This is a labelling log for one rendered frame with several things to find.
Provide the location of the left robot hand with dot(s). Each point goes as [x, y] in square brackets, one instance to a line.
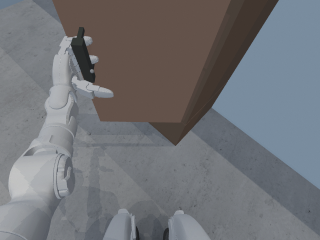
[65, 68]

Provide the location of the handle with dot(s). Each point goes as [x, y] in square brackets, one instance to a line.
[80, 51]

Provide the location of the right robot thigh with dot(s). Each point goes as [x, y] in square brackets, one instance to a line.
[185, 227]

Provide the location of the left robot upper arm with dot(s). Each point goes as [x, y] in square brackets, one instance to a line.
[38, 183]

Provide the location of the robot thigh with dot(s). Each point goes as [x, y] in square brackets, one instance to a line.
[185, 227]
[121, 227]

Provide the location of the left robot forearm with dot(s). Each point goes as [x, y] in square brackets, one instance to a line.
[59, 130]

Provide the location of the cupboard door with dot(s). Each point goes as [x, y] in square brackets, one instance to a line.
[151, 52]

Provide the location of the left robot thigh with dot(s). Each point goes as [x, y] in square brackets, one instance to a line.
[121, 227]

